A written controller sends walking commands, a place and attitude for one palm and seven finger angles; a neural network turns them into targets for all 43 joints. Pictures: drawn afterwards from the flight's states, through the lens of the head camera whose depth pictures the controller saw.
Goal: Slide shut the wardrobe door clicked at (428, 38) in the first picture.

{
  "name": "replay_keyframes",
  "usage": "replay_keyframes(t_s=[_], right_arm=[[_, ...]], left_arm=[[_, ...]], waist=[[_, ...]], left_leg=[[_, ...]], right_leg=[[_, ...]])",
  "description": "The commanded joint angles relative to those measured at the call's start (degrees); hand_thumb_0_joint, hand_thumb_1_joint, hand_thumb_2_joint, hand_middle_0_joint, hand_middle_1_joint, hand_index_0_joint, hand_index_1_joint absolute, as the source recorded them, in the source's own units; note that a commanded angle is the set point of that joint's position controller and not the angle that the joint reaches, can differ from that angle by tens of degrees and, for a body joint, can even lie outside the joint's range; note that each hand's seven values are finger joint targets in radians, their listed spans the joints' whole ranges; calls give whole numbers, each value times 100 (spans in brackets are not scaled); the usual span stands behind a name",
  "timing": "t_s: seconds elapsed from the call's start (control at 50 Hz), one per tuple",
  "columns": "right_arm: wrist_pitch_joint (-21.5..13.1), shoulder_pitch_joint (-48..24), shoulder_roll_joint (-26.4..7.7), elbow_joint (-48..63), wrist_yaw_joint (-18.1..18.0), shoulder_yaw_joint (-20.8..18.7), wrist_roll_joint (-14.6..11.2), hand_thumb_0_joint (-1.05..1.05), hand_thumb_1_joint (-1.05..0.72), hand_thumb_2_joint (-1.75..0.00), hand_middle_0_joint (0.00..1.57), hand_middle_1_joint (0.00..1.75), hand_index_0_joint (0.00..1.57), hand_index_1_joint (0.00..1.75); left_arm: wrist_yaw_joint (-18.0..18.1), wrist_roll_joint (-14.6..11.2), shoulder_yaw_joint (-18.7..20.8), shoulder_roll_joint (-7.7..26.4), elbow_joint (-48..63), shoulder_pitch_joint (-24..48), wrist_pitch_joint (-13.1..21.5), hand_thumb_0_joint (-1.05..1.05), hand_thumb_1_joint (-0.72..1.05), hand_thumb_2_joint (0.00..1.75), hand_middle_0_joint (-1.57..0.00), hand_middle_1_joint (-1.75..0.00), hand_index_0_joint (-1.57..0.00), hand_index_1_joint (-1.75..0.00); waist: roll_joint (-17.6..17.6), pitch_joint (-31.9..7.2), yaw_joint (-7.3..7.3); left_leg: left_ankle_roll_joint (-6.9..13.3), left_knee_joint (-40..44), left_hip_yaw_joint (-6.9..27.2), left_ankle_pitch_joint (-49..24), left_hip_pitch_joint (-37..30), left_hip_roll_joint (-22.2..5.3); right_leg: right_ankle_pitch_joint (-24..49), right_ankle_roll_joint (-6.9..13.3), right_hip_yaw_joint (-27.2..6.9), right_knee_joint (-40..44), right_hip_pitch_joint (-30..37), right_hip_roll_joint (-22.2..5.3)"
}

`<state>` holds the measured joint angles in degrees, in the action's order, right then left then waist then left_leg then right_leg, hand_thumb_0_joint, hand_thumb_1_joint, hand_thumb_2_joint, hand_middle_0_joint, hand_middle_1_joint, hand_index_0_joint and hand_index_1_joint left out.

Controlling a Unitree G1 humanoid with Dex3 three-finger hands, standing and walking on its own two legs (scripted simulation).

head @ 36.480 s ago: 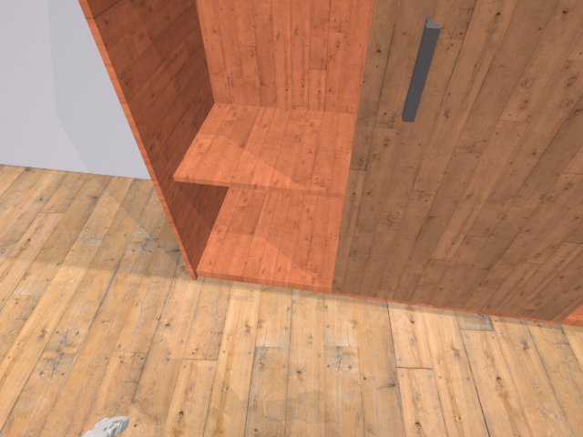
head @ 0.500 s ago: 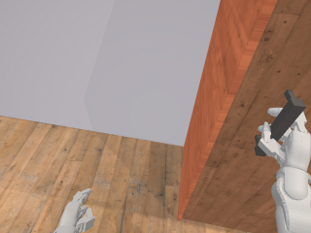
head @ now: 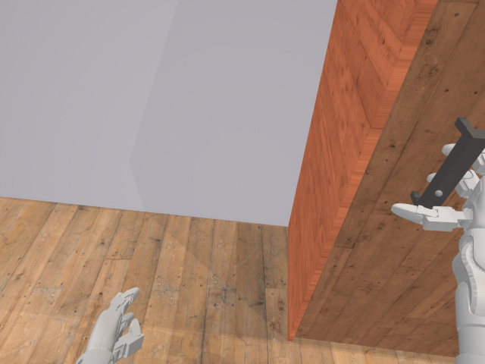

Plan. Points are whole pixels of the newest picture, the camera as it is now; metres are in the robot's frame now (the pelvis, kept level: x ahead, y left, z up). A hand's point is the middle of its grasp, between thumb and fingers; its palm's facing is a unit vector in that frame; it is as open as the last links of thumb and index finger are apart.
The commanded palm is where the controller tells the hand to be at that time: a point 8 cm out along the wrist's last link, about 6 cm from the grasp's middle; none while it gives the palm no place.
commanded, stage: loosen the grip on the handle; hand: right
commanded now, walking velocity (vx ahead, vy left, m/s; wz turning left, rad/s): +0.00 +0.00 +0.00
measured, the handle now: (440, 172) +0.38 -0.30 +0.17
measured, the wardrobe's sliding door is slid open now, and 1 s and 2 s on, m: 0.00 0.00 0.00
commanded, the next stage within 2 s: slip the hand off the handle in 0.22 s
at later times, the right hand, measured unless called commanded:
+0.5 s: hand (461, 193) +0.33 -0.31 +0.17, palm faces +0.40 +0.90 -0.19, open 14.5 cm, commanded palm +0.29 -0.35 +0.18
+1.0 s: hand out of the picture +0.32 -0.36 +0.17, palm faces +0.37 +0.91 -0.17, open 14.7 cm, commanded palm +0.26 -0.39 +0.18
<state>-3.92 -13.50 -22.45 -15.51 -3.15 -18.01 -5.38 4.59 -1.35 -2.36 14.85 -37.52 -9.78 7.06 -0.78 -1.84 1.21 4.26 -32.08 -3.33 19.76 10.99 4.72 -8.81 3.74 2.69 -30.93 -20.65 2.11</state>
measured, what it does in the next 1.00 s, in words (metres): shifts its weight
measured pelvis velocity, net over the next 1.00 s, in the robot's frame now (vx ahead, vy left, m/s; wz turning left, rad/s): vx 0.00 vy -0.05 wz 0.00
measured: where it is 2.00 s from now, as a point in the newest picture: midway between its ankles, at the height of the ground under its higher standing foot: outside the picture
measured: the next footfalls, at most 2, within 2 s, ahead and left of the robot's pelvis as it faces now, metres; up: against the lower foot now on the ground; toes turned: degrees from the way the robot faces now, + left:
right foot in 1.96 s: -0.01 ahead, -0.26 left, +0.00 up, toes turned +8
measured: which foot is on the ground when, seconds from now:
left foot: down 0.00-1.00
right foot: down 0.00-1.00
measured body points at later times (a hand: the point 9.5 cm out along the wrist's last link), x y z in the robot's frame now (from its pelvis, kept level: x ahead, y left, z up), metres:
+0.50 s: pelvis +0.03 +0.00 +0.00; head +0.02 +0.01 +0.45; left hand +0.20 +0.25 -0.09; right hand +0.30 -0.35 +0.18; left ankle -0.02 +0.06 -0.73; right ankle +0.09 -0.08 -0.73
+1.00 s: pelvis +0.00 -0.05 -0.01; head -0.01 -0.07 +0.44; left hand +0.16 +0.18 -0.08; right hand +0.29 -0.41 +0.18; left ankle -0.02 +0.06 -0.73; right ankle +0.09 -0.08 -0.73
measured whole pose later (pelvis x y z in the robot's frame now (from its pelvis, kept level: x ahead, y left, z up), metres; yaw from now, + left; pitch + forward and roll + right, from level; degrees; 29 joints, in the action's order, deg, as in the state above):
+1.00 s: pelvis +0.00 -0.05 -0.01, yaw +0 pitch +1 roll +3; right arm -3.7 -12.3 -27.9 -12.3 5.9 -24.3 -9.4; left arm 7.8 -2.7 -3.5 13.7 -37.8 -13.5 8.5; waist -1.7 -2.6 1.8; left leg 0.8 -34.5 -2.6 20.0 15.6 3.0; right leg -10.3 7.3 3.9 -34.8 -26.1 3.5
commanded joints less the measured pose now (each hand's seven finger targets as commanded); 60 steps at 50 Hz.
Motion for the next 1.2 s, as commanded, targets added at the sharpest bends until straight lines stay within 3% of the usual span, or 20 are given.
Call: replay_keyframes(t_s=[0.0, 0.02, 0.04, 0.08, 0.12, 0.18, 0.26, 0.28, 0.3, 0.36, 0.44, 0.6, 0.62, 0.64, 0.7, 0.8, 0.88, 0.98, 1.1, 1.18], right_arm=[[-830, -2375, -1318, 1396, 284, -200, -132, 0, 55, -20, 33, 125, 33, 125], [-818, -2414, -2360, 1650, 253, -1076, -81, 0, 55, -20, 32, 123, 32, 123], [-717, -2414, -2215, 1605, 282, -856, -11, 0, 55, -20, 30, 122, 30, 122], [-555, -2207, -2042, 1481, 347, -809, -71, 0, 55, -20, 28, 118, 28, 118], [-446, -1787, -2035, 1426, 459, -1031, -313, 0, 55, -20, 25, 115, 25, 115], [-369, -1383, -1783, 1782, 660, -1045, -549, 0, 55, -20, 25, 115, 25, 115], [-281, -777, -1776, 1892, 728, -1286, -675, 0, 55, -20, 25, 115, 25, 115], [-266, -793, -1817, 1923, 718, -1287, -648, 0, 55, -20, 25, 115, 25, 115], [-268, -1133, -2219, 2047, 678, -1556, -612, 0, 55, -20, 25, 115, 25, 115], [-197, -845, -2287, 1932, 647, -1722, -546, 0, 55, -20, 25, 115, 25, 115], [-128, -575, -2410, 1717, 725, -1958, -672, 0, 55, -20, 25, 115, 25, 115], [-275, -1418, -2208, 1545, 1148, -1276, -575, 0, 55, -20, 25, 115, 25, 115], [-306, -1423, -2380, 1452, 1176, -1373, -575, 0, 55, -20, 25, 115, 25, 115], [-339, -1572, -2131, 1505, 1239, -1079, -602, 0, 55, -20, 25, 115, 25, 115], [-397, -1733, -2532, 1239, 1264, -1410, -667, 0, 55, -20, 25, 115, 25, 115], [-491, -2061, -2588, 1307, 1089, -1423, -592, 0, 55, -20, 25, 115, 25, 115], [-431, -2010, -2329, 1347, 908, -1171, -456, 0, 55, -20, 25, 115, 25, 115], [-342, -912, -1788, 2252, 724, -929, -499, 0, 55, -20, 25, 115, 25, 115], [5, -416, -1577, 2870, 414, -939, -489, 0, 55, -20, 25, 115, 25, 115], [57, -408, -1249, 3663, 179, -626, -323, 0, 55, -20, 25, 115, 25, 115]], left_arm=[[83, -24, 233, 646, 765, 779, 327, 0, 90, 90, -20, -30, -20, -30], [103, -15, 284, 710, 769, 689, 311, 0, 90, 90, -20, -30, -20, -30], [113, 6, 231, 640, 805, 757, 272, 0, 90, 90, -20, -30, -20, -30], [134, -33, 217, 621, 797, 607, 275, 0, 90, 90, -20, -30, -20, -30], [155, -57, 225, 670, 780, 490, 256, 0, 90, 90, -20, -30, -20, -30], [156, -88, 286, 705, 779, 352, 256, 0, 90, 90, -20, -30, -20, -30], [152, -109, 337, 736, 796, 276, 216, 0, 90, 90, -20, -30, -20, -30], [161, -121, 346, 731, 790, 276, 203, 0, 90, 90, -20, -30, -20, -30], [185, -124, 333, 764, 763, 285, 177, 0, 90, 90, -20, -30, -20, -30], [219, -109, 335, 673, 785, 277, 99, 0, 90, 90, -20, -30, -20, -30], [257, -149, 306, 643, 836, 306, 7, 0, 90, 90, -20, -30, -20, -30], [367, -153, 288, 701, 869, 252, 75, 0, 90, 90, -20, -30, -20, -30], [378, -170, 291, 730, 843, 218, 87, 0, 90, 90, -20, -30, -20, -30], [392, -165, 259, 715, 869, 254, 121, 0, 90, 90, -20, -30, -20, -30], [464, -163, 261, 794, 802, 214, 177, 0, 90, 90, -20, -30, -20, -30], [462, -145, 228, 785, 805, 271, 327, 0, 90, 90, -20, -30, -20, -30], [420, -124, 182, 770, 804, 254, 427, 0, 90, 90, -20, -30, -20, -30], [287, -89, 195, 724, 971, 375, 574, 0, 90, 90, -20, -30, -20, -30], [247, -87, 141, 686, 959, 567, 564, 0, 90, 90, -20, -30, -20, -30], [212, -49, 114, 592, 986, 662, 608, 0, 90, 90, -20, -30, -20, -30]], waist=[[-365, -488, -20], [-666, -888, 148], [-1002, -965, 130], [-875, -928, 74], [-308, -1147, 80], [1, -1654, 106], [323, -1661, 184], [256, -1584, 163], [195, -1567, 159], [-72, -1567, 213], [34, -1440, 232], [-562, -1303, -44], [-542, -1274, -38], [-656, -1245, -76], [-359, -1258, -44], [-710, -1400, 74], [-817, -1280, 41], [-706, -1523, 254], [-393, -964, 281], [-820, -1075, 272]], left_leg=[[-337, 1085, 935, 1067, 1403, -572], [-314, 1094, 1059, 860, 1118, -613], [-321, 1027, 1112, 596, 1015, -669], [-373, 967, 1148, -183, 1004, -713], [-552, 794, 1256, -1301, 658, -810], [-762, 370, 1032, -3239, 352, -794], [-902, 195, 910, -3985, 325, -794], [-867, 193, 834, -3839, 446, -755], [-870, 208, 884, -3719, 478, -749], [-751, 197, 769, -3345, 544, -675], [-790, 276, 832, -3109, 554, -677], [-536, 416, 703, -1551, 1296, -454], [-499, 443, 624, -1311, 1380, -401], [-442, 462, 586, -1091, 1474, -392], [-370, 531, 531, -634, 1492, -359], [-223, 411, 328, -242, 1616, -309], [-219, 264, 181, -100, 1859, -299], [-233, 150, 115, -230, 1672, -312], [-286, 185, 96, -104, 1577, -330], [-305, 19, 120, -42, 1633, -357]], right_leg=[[-1078, -85, -311, -3, 869, -246], [-894, -66, -335, -26, 862, -279], [-752, -65, -295, -86, 812, -257], [-384, -60, -322, -207, 791, -292], [-21, -74, -348, -337, 587, -302], [758, -56, -271, -457, 773, -257], [980, -54, -250, -498, 711, -261], [980, -49, -234, -466, 753, -263], [986, -42, -237, -488, 752, -283], [1028, -43, -230, -395, 845, -282], [838, -60, -268, -382, 679, -296], [593, -17, -421, -349, 1144, -376], [503, -12, -477, -297, 1169, -388], [388, -10, -528, -254, 1243, -376], [45, -19, -649, -148, 1163, -416], [-605, -93, -992, 206, 1442, -491], [-1089, -193, -1311, 462, 1635, -584], [-1063, -315, -1602, 625, 1921, -714], [-1782, -397, -1693, 929, 1538, -775], [-2086, -559, -1929, 1053, 1847, -832]])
